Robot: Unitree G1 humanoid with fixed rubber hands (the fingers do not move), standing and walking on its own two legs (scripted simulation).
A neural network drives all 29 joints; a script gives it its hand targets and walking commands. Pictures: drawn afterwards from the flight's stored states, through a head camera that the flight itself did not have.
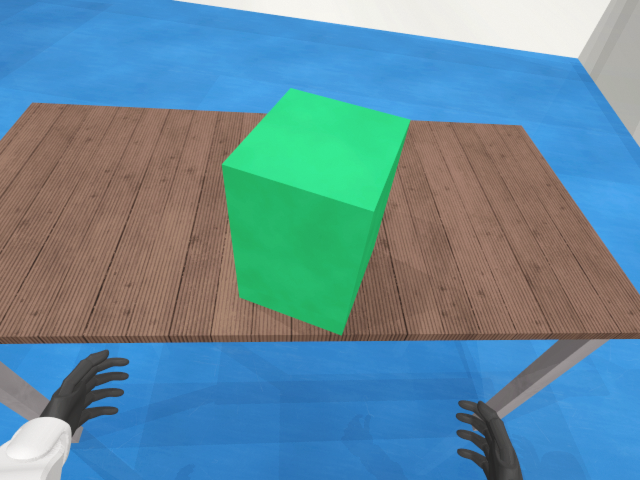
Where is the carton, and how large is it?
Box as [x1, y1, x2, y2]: [222, 88, 410, 335]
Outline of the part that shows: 290,88 222,163 239,296 341,335 374,245 410,120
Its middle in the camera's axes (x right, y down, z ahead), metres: +0.00 -0.03 +0.60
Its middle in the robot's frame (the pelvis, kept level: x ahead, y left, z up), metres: +0.47 +0.06 +0.05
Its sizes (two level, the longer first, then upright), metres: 0.200 0.181 0.277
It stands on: a table, 0.69 m high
